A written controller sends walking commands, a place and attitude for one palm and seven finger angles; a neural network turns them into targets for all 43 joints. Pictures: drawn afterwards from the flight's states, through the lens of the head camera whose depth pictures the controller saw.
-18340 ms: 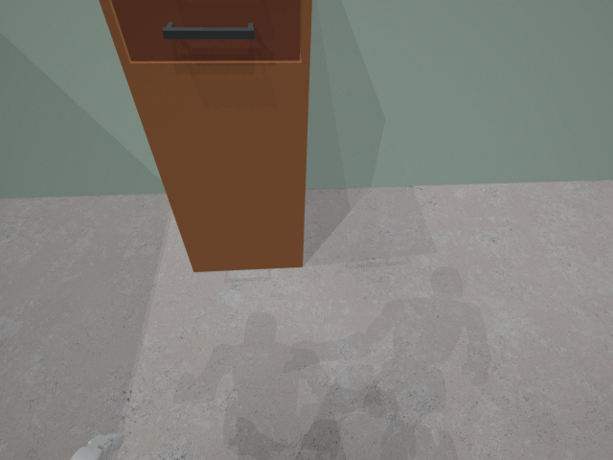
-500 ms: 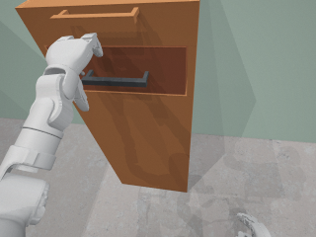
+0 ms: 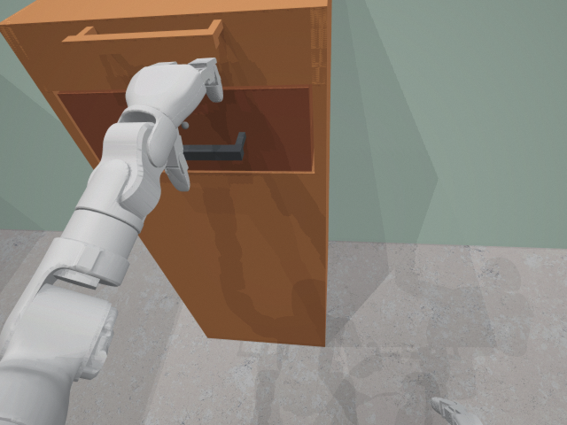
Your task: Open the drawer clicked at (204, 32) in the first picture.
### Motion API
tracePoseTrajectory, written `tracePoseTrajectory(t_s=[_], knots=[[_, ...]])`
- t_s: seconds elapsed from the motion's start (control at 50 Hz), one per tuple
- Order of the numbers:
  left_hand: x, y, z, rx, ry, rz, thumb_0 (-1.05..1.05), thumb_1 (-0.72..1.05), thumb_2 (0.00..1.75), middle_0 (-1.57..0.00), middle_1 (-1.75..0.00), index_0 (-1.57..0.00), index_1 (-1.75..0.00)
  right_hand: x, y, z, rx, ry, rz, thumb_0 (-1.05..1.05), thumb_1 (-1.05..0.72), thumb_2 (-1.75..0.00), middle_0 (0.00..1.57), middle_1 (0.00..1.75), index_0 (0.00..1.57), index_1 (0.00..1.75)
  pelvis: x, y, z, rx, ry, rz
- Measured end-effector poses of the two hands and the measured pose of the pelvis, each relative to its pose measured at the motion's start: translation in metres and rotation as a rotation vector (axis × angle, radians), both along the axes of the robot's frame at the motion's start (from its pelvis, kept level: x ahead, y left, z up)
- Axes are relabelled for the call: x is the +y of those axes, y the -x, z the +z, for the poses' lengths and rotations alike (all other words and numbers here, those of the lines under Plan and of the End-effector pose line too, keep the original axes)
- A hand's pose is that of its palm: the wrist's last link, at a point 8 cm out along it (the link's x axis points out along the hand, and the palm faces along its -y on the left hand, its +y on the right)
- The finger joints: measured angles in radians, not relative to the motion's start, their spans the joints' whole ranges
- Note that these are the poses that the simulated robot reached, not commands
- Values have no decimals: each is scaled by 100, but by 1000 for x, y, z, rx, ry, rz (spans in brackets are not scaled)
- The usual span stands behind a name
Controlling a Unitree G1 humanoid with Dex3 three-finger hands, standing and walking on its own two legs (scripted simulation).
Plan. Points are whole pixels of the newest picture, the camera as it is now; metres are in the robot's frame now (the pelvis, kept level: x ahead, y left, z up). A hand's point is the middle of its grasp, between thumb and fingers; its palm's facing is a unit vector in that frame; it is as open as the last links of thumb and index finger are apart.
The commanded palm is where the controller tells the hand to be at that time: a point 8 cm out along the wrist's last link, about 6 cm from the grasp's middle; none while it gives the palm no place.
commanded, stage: move the hooked fingers above the handle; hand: left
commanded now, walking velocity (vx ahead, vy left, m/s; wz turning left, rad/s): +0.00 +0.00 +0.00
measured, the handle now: (186, 145) +0.49 +0.18 +0.15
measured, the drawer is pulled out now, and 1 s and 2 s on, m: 0.00 0.00 0.00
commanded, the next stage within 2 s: none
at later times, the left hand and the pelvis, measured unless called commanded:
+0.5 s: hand (176, 125) +0.45 +0.16 +0.22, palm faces +0.13 -0.03 -0.99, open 13.8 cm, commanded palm +0.41 +0.18 +0.26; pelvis -0.01 +0.00 +0.00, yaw +0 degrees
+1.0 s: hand (188, 128) +0.44 +0.15 +0.21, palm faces +0.14 -0.08 -0.99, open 13.8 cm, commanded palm +0.41 +0.19 +0.27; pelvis +0.00 +0.01 +0.00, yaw +0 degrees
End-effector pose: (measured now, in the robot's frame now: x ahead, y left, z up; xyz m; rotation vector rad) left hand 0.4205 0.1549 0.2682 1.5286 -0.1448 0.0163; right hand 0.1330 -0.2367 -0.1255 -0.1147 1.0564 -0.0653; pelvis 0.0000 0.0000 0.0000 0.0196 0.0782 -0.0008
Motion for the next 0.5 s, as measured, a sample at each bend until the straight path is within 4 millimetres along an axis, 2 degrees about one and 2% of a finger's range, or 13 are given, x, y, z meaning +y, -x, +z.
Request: tracePoseTrajectory(t_s=[0.06, 0.16, 0.22, 0.28, 0.34, 0.4, 0.46, 0.5], knots=[[7, 0, -7, 57, -13, 38, 0, -49, 30, -37, -125, -34, -126, -3, 4, 2, -17, 4, -29, 1, -90, -90, 20, 30, 20, 30, -1, 2, 0, -11, -2, -10], [25, 10, -33, 157, -24, 48, 0, -49, 30, -34, -122, -33, -123, -11, 8, 9, -46, 29, -51, 1, -90, -90, 20, 30, 20, 30, -3, 5, 0, -26, -3, -11], [22, 23, -40, 152, -46, -33, 0, -49, 30, -33, -121, -32, -122, -15, 7, 12, -54, 53, -35, 1, -90, -90, 20, 30, 19, 30, -2, 6, 0, -32, -2, -1], [8, 36, -35, 89, -58, -138, 0, -49, 30, -33, -121, -32, -121, -14, 3, 12, -57, 67, -11, 1, -90, -90, 20, 30, 19, 30, 0, 7, 0, -34, 2, 12], [-2, 37, -23, 13, -36, -189, 0, -49, 30, -33, -120, -32, -121, -9, -2, 10, -57, 62, 9, 1, -91, -90, 20, 29, 19, 30, 1, 7, 0, -33, 4, 20], [-1, 25, -12, -33, -3, -142, 0, -50, 30, -32, -120, -32, -121, -2, -5, 9, -59, 43, 16, 1, -91, -90, 20, 29, 19, 30, 2, 9, 0, -25, 4, 17], [12, 6, -5, -36, -7, -30, 0, -50, 30, -32, -120, -32, -121, 5, -5, 8, -60, 21, 10, 1, -91, -90, 20, 29, 19, 30, 3, 9, 0, -10, 2, 8], [11, 2, 1, -26, -14, -13, 0, -50, 30, -37, -125, -33, -121, 8, -3, 6, -56, 7, 5, 1, -90, -90, 20, 30, 19, 30, 3, 8, 0, -3, 2, 5]])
